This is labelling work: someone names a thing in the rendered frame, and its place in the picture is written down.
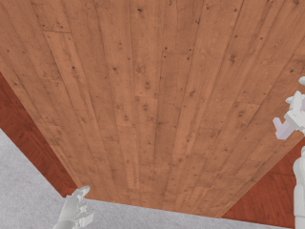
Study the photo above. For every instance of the robot right forearm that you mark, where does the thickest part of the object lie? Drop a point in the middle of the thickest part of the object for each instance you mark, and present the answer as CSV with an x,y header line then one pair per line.
x,y
299,191

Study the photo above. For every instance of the right robot hand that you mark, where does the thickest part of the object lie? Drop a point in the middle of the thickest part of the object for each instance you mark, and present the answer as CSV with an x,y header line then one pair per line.
x,y
294,116

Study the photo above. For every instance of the left robot hand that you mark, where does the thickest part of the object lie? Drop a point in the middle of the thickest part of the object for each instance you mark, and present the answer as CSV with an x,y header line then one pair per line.
x,y
80,214

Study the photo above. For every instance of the robot left forearm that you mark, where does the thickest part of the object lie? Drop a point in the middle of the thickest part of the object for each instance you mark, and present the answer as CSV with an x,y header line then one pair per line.
x,y
64,224

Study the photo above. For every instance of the wardrobe door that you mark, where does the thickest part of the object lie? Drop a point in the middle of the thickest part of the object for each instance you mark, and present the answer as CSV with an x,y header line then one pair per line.
x,y
20,114
161,104

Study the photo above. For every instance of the handle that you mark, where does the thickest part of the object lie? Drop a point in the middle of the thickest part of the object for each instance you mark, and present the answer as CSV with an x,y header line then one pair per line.
x,y
285,129

